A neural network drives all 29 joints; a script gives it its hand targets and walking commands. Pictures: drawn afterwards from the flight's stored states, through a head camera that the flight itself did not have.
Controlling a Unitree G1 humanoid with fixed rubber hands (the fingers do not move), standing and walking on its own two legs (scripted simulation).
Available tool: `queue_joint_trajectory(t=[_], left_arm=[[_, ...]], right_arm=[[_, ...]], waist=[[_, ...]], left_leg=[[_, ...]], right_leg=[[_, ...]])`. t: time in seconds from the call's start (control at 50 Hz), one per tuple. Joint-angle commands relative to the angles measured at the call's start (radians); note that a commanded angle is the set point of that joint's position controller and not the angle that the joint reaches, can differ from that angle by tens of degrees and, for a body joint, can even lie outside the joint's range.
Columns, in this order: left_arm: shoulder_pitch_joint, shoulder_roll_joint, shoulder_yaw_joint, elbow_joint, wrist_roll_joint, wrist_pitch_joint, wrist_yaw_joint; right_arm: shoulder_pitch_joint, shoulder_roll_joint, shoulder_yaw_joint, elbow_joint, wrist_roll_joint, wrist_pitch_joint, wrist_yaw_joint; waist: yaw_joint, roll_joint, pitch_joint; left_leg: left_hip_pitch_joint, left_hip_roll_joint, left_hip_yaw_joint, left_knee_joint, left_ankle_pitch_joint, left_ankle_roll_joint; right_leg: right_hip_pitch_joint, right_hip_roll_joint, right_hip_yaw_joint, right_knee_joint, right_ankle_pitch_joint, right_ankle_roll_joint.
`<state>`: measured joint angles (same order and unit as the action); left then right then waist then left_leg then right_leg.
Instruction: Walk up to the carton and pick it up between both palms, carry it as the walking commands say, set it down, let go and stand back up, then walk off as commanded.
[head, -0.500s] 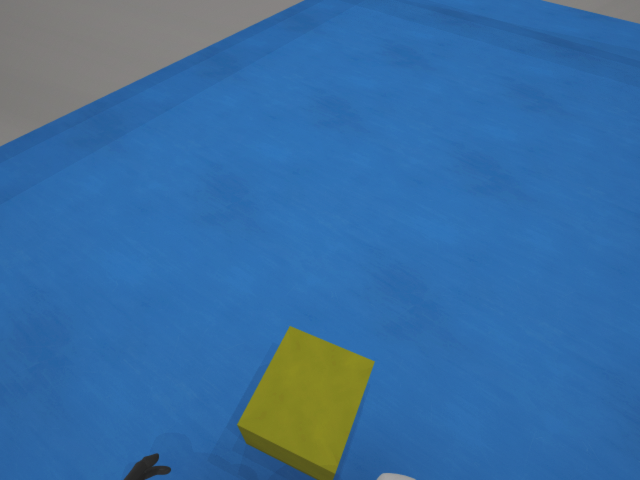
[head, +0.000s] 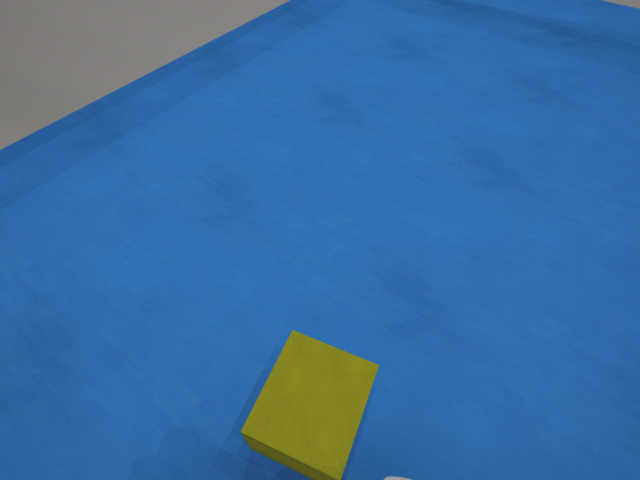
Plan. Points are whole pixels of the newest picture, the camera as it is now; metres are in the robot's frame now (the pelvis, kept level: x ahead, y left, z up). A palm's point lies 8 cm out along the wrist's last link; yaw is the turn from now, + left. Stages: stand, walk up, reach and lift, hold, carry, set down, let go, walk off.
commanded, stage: walk up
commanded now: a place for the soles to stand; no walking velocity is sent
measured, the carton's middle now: (313, 407) +0.38 +0.02 -0.66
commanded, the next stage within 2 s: none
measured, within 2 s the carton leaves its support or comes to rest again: neither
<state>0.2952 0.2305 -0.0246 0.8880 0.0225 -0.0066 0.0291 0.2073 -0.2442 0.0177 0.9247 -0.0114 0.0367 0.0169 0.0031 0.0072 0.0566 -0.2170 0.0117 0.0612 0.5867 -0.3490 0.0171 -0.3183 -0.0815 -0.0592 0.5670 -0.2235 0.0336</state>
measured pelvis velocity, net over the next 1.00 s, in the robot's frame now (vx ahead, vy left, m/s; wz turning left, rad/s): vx -0.09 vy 0.14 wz -0.18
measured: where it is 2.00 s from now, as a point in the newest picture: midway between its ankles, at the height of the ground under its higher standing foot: outside the picture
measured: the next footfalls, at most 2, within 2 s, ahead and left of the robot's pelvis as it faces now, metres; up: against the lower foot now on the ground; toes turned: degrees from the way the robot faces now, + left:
left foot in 0.80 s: +0.02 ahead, +0.26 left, +0.00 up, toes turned -30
right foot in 1.10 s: -0.09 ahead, +0.06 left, +0.00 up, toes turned -27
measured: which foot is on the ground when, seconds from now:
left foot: down 0.00-0.52, up 0.54-0.78, down 0.80-1.00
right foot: down 0.00-0.82, up 0.84-1.00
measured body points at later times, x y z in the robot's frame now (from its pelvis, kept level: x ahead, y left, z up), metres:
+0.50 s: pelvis +0.00 +0.00 +0.00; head +0.02 +0.00 +0.45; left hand +0.08 +0.25 -0.14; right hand +0.05 -0.26 -0.15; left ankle -0.02 +0.11 -0.73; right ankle +0.05 -0.15 -0.73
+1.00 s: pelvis -0.09 +0.14 -0.01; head -0.05 +0.14 +0.43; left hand +0.07 +0.40 -0.13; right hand -0.04 -0.10 -0.15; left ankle -0.05 +0.25 -0.73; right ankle -0.08 +0.01 -0.67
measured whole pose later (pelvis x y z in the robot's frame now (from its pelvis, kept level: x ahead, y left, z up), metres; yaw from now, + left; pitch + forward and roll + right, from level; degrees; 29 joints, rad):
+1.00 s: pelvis -0.09 +0.14 -0.01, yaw -10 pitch -2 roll -1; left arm 0.23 0.26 0.08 0.75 0.00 0.02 0.07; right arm 0.19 -0.20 0.02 0.81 -0.03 0.10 0.02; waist -0.01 0.01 0.10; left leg -0.35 0.07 0.06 0.76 -0.38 0.01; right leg -0.53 0.07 0.06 1.10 -0.53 0.02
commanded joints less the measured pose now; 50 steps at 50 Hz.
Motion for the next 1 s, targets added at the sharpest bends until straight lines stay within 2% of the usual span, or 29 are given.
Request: queue_joint_trajectory(t=[0.0,0.04,0.08,0.2,0.28,0.42,0.44,0.46,0.48,0.5,0.52,0.56,0.6,0.62,0.64,0.66,0.7,0.72,0.74,0.76,0.78,0.8,0.82,0.84,0.86,0.88,0.9,0.94,0.98], left_arm=[[0.017,0.179,0.046,-0.066,0.004,-0.008,0.006],[0.012,0.158,0.040,-0.072,-0.001,-0.005,0.006],[-0.022,0.157,0.038,-0.078,-0.003,-0.005,0.003],[-0.026,0.138,0.036,-0.069,-0.004,-0.005,0.005],[-0.030,0.125,0.035,-0.071,-0.003,-0.003,0.003],[-0.040,0.146,0.040,-0.074,-0.001,-0.007,0.007],[0.049,0.169,0.074,-0.068,0.004,-0.007,0.036],[0.118,0.233,0.090,-0.043,0.007,-0.011,0.047],[0.170,0.259,0.100,-0.035,0.016,-0.015,0.056],[0.173,0.276,0.112,-0.036,0.014,-0.020,0.066],[0.129,0.272,0.114,-0.064,0.016,-0.023,0.073],[0.047,0.223,0.118,-0.104,0.030,-0.019,0.078],[-0.019,0.210,0.125,-0.137,0.042,-0.014,0.075],[-0.047,0.219,0.131,-0.160,0.044,-0.013,0.075],[-0.029,0.210,0.126,-0.167,0.045,-0.012,0.074],[-0.049,0.210,0.133,-0.178,0.051,-0.011,0.070],[-0.096,0.224,0.141,-0.215,0.035,0.001,0.056],[-0.130,0.239,0.149,-0.223,0.031,0.010,0.052],[-0.118,0.215,0.140,-0.235,0.015,0.021,0.049],[-0.065,0.152,0.127,-0.225,0.013,0.037,0.045],[-0.037,0.087,0.117,-0.238,-0.004,0.038,0.045],[-0.088,0.080,0.117,-0.256,-0.018,0.039,0.052],[-0.084,0.084,0.118,-0.262,-0.021,0.030,0.056],[-0.118,0.107,0.118,-0.240,-0.016,0.023,0.053],[-0.088,0.105,0.114,-0.226,-0.019,0.014,0.047],[-0.030,0.092,0.115,-0.222,-0.026,0.003,0.044],[0.005,0.085,0.112,-0.215,-0.031,-0.005,0.039],[0.013,0.066,0.105,-0.213,-0.024,-0.007,0.032],[0.010,0.074,0.101,-0.194,-0.012,-0.012,0.023]], right_arm=[[0.042,-0.127,-0.022,-0.055,-0.003,-0.015,-0.009],[0.046,-0.142,-0.027,-0.047,-0.009,-0.017,-0.008],[0.036,-0.151,-0.027,-0.049,-0.002,-0.018,-0.006],[0.014,-0.164,-0.027,-0.049,-0.002,-0.020,-0.008],[0.021,-0.172,-0.030,-0.042,-0.002,-0.015,-0.004],[0.025,-0.181,-0.034,-0.047,-0.004,-0.010,-0.006],[-0.051,-0.183,-0.058,-0.099,-0.022,0.019,-0.002],[-0.062,-0.148,-0.052,-0.117,-0.029,0.032,0.000],[-0.046,-0.119,-0.051,-0.137,-0.033,0.042,-0.001],[-0.043,-0.107,-0.061,-0.139,-0.046,0.054,-0.006],[-0.047,-0.112,-0.067,-0.150,-0.054,0.060,-0.010],[-0.030,-0.102,-0.068,-0.169,-0.053,0.062,-0.005],[-0.007,-0.091,-0.069,-0.174,-0.047,0.068,0.011],[-0.020,-0.074,-0.068,-0.181,-0.043,0.074,0.020],[-0.017,-0.070,-0.064,-0.191,-0.047,0.077,0.023],[-0.020,-0.083,-0.067,-0.204,-0.047,0.077,0.031],[0.005,-0.086,-0.061,-0.206,-0.036,0.070,0.040],[0.058,-0.103,-0.067,-0.192,-0.033,0.065,0.043],[0.100,-0.125,-0.071,-0.178,-0.036,0.055,0.037],[0.132,-0.169,-0.080,-0.172,-0.039,0.048,0.034],[0.065,-0.300,-0.108,-0.203,-0.033,0.048,0.027],[-0.047,-0.297,-0.098,-0.225,-0.016,0.055,0.021],[-0.114,-0.279,-0.082,-0.241,-0.019,0.054,0.003],[-0.146,-0.240,-0.078,-0.243,-0.008,0.047,-0.004],[-0.150,-0.209,-0.064,-0.240,-0.003,0.036,-0.008],[-0.180,-0.185,-0.056,-0.233,-0.015,0.035,-0.014],[-0.158,-0.172,-0.053,-0.225,-0.019,0.028,-0.018],[-0.095,-0.148,-0.050,-0.197,-0.022,0.022,-0.017],[-0.045,-0.163,-0.053,-0.180,-0.016,0.017,-0.019]], waist=[[-0.015,-0.071,-0.069],[-0.012,-0.030,-0.077],[-0.014,-0.056,-0.080],[-0.004,-0.005,-0.047],[-0.002,0.034,-0.035],[-0.003,0.002,-0.050],[0.008,0.031,-0.019],[0.025,-0.057,-0.059],[0.035,-0.184,-0.060],[0.038,-0.141,-0.083],[0.026,-0.098,-0.090],[-0.003,-0.104,-0.085],[-0.032,-0.131,-0.113],[-0.039,-0.183,-0.118],[-0.033,-0.176,-0.113],[-0.037,-0.212,-0.126],[-0.044,-0.246,-0.114],[-0.080,-0.246,-0.130],[-0.104,-0.142,-0.122],[-0.118,0.052,-0.107],[-0.102,0.320,-0.070],[-0.077,0.257,-0.021],[-0.044,0.231,0.032],[-0.059,0.197,0.032],[-0.026,0.176,0.023],[0.005,0.181,0.003],[0.016,0.184,-0.030],[0.009,0.197,-0.049],[-0.002,0.143,-0.062]], left_leg=[[-0.027,0.082,-0.076,-0.102,0.113,0.034],[0.003,0.090,-0.082,-0.103,0.157,0.041],[-0.024,0.098,-0.094,-0.124,0.142,0.043],[-0.067,0.129,-0.126,-0.186,0.161,0.063],[-0.061,0.131,-0.104,-0.179,0.163,0.073],[-0.052,0.120,-0.087,-0.146,0.140,0.058],[-0.071,0.093,0.020,0.032,0.190,0.045],[-0.138,0.036,0.023,0.238,0.134,0.016],[-0.274,-0.020,-0.021,0.413,-0.208,-0.008],[-0.318,0.024,-0.117,0.568,-0.280,-0.021],[-0.356,0.048,-0.149,0.628,-0.246,-0.028],[-0.348,0.093,-0.193,0.631,-0.145,-0.026],[-0.250,0.077,-0.158,0.605,-0.045,-0.036],[-0.224,0.067,-0.134,0.566,-0.033,-0.035],[-0.216,0.051,-0.108,0.539,-0.041,-0.031],[-0.191,0.069,-0.120,0.453,-0.069,-0.032],[-0.110,0.040,-0.066,0.283,-0.119,-0.033],[-0.005,0.040,-0.072,0.158,-0.106,-0.024],[0.068,0.027,-0.052,0.010,-0.084,-0.018],[0.065,0.135,-0.227,-0.195,-0.196,0.007],[-0.054,0.340,-0.494,-0.310,-0.094,0.110],[-0.274,0.339,-0.455,-0.336,-0.162,0.194],[-0.335,0.312,-0.409,-0.319,-0.059,0.212],[-0.305,0.305,-0.352,-0.297,0.064,0.198],[-0.244,0.279,-0.279,-0.207,0.262,0.160],[-0.149,0.247,-0.189,-0.121,0.419,0.156],[-0.046,0.251,-0.186,-0.083,0.555,0.158],[0.000,0.269,-0.182,-0.102,0.368,0.172],[-0.041,0.269,-0.175,-0.104,0.141,0.158]], right_leg=[[0.054,-0.121,0.145,-0.119,0.166,-0.111],[0.040,-0.117,0.135,-0.104,0.201,-0.105],[0.058,-0.088,0.104,-0.098,0.148,-0.094],[0.066,-0.050,0.061,-0.051,0.106,-0.079],[0.056,-0.028,0.038,-0.031,0.109,-0.069],[0.071,-0.048,0.080,-0.033,0.156,-0.085],[0.027,-0.115,0.188,-0.039,0.347,-0.104],[0.085,-0.228,0.346,-0.101,0.488,-0.189],[0.162,-0.341,0.544,-0.181,0.574,-0.287],[0.177,-0.395,0.597,-0.199,0.535,-0.340],[0.169,-0.379,0.560,-0.184,0.480,-0.338],[0.094,-0.321,0.454,-0.172,0.360,-0.296],[0.003,-0.229,0.343,-0.169,0.212,-0.231],[-0.028,-0.201,0.305,-0.170,0.111,-0.203],[-0.058,-0.191,0.312,-0.169,0.040,-0.199],[-0.076,-0.186,0.311,-0.172,-0.037,-0.189],[-0.123,-0.160,0.282,-0.167,-0.113,-0.156],[-0.170,-0.139,0.268,-0.131,-0.155,-0.133],[-0.244,-0.082,0.253,-0.058,-0.255,-0.105],[-0.298,0.020,0.188,0.104,-0.349,-0.080],[-0.319,0.185,0.087,0.408,-0.431,-0.022],[-0.239,0.176,0.180,0.583,-0.417,-0.029],[-0.232,0.170,0.212,0.654,-0.396,-0.040],[-0.244,0.159,0.183,0.704,-0.392,-0.030],[-0.245,0.140,0.180,0.695,-0.356,-0.029],[-0.257,0.138,0.134,0.626,-0.323,-0.014],[-0.273,0.140,0.110,0.560,-0.319,-0.011],[-0.223,0.109,0.066,0.416,-0.312,-0.007],[-0.069,0.125,0.028,0.165,-0.213,-0.020]])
